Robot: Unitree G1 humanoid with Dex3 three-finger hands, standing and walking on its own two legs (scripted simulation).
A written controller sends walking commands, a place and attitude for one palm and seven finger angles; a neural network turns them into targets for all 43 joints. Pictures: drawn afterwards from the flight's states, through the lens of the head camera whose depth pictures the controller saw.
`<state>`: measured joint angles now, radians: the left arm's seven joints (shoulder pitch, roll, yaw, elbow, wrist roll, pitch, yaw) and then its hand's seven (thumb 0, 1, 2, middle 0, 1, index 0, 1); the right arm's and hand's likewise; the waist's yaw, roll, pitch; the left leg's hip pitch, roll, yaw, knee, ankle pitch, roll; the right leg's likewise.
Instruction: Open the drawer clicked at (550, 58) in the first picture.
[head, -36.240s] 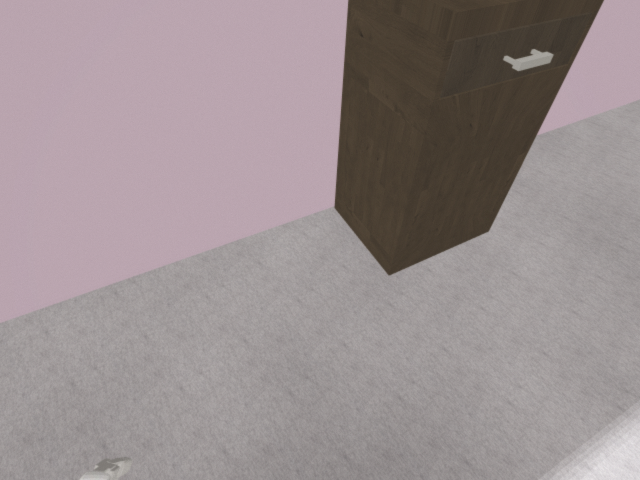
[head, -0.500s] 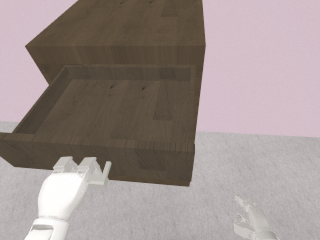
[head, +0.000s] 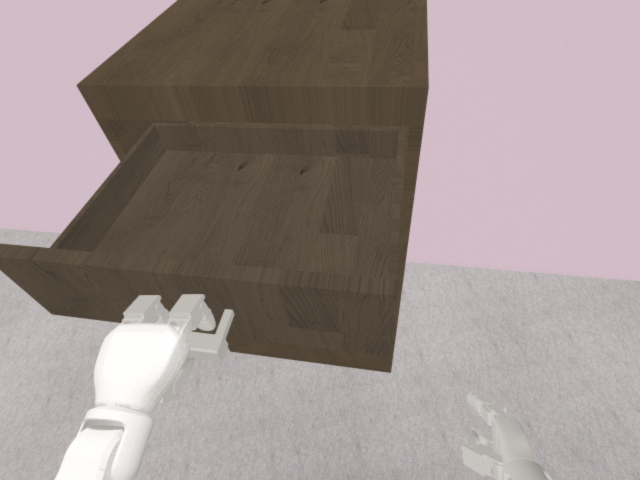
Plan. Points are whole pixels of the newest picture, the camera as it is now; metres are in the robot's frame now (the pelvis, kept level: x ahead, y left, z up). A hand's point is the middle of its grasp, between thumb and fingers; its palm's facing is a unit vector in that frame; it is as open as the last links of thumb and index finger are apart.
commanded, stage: open the thumb to release the handle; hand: left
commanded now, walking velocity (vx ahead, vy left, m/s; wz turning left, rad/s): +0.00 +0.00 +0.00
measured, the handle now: (181, 327) +0.27 +0.20 +0.07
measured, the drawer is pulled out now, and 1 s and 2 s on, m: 0.30 0.29 0.29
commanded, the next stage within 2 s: lift the hand off the handle in 0.22 s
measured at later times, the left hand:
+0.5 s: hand (169, 377) +0.22 +0.21 +0.05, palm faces +0.07 -0.10 -0.99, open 13.8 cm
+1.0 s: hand (155, 346) +0.23 +0.21 +0.10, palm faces +0.08 -0.11 -0.99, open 13.4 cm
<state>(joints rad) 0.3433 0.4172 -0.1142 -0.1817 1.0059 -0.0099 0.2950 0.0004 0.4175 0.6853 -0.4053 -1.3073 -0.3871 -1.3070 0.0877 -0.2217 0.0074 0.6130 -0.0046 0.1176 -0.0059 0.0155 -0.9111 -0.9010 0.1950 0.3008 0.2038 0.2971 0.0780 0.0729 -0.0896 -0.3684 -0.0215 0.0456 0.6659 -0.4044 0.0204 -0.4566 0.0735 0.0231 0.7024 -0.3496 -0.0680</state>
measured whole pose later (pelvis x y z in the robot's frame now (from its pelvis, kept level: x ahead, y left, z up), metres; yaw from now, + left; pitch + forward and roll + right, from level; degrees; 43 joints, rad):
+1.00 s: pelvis -0.02 +0.02 +0.01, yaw +1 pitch +1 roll +0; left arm 0.17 0.43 -0.17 -0.19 0.97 0.03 0.14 0.00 -0.49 0.30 -0.38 -1.22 -0.39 -1.24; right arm 0.08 -0.23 0.01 0.62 0.00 0.11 -0.01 0.02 -0.91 -0.90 0.20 0.30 0.20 0.30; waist 0.10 0.10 -0.05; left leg -0.25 -0.04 0.03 0.56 -0.33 0.04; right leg -0.32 0.05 0.02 0.58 -0.28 -0.05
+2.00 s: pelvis -0.03 +0.01 +0.02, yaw +3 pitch -2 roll +0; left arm -0.08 0.57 -0.04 -0.38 0.77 0.20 -0.18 0.00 -0.50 0.30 -0.32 -1.20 -0.32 -1.20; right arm 0.03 -0.29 0.05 0.60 0.06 0.18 0.05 0.02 -0.91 -0.90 0.19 0.30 0.20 0.30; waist 0.09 0.13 0.00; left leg -0.17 -0.05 0.00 0.48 -0.27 0.04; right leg -0.23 0.04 -0.01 0.49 -0.23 -0.05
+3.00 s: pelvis -0.01 +0.02 +0.02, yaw +3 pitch -4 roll -1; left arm 0.35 0.36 0.31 -0.66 -0.08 -0.18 0.09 -0.01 -0.14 0.45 -0.29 -0.96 -0.29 -0.96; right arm 0.21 -0.21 0.05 0.64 0.01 -0.14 -0.04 0.02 -0.91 -0.90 0.20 0.30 0.21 0.30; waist 0.05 0.04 0.03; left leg -0.10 -0.03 0.00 0.47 -0.31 0.05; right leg -0.13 0.06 -0.01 0.42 -0.23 -0.04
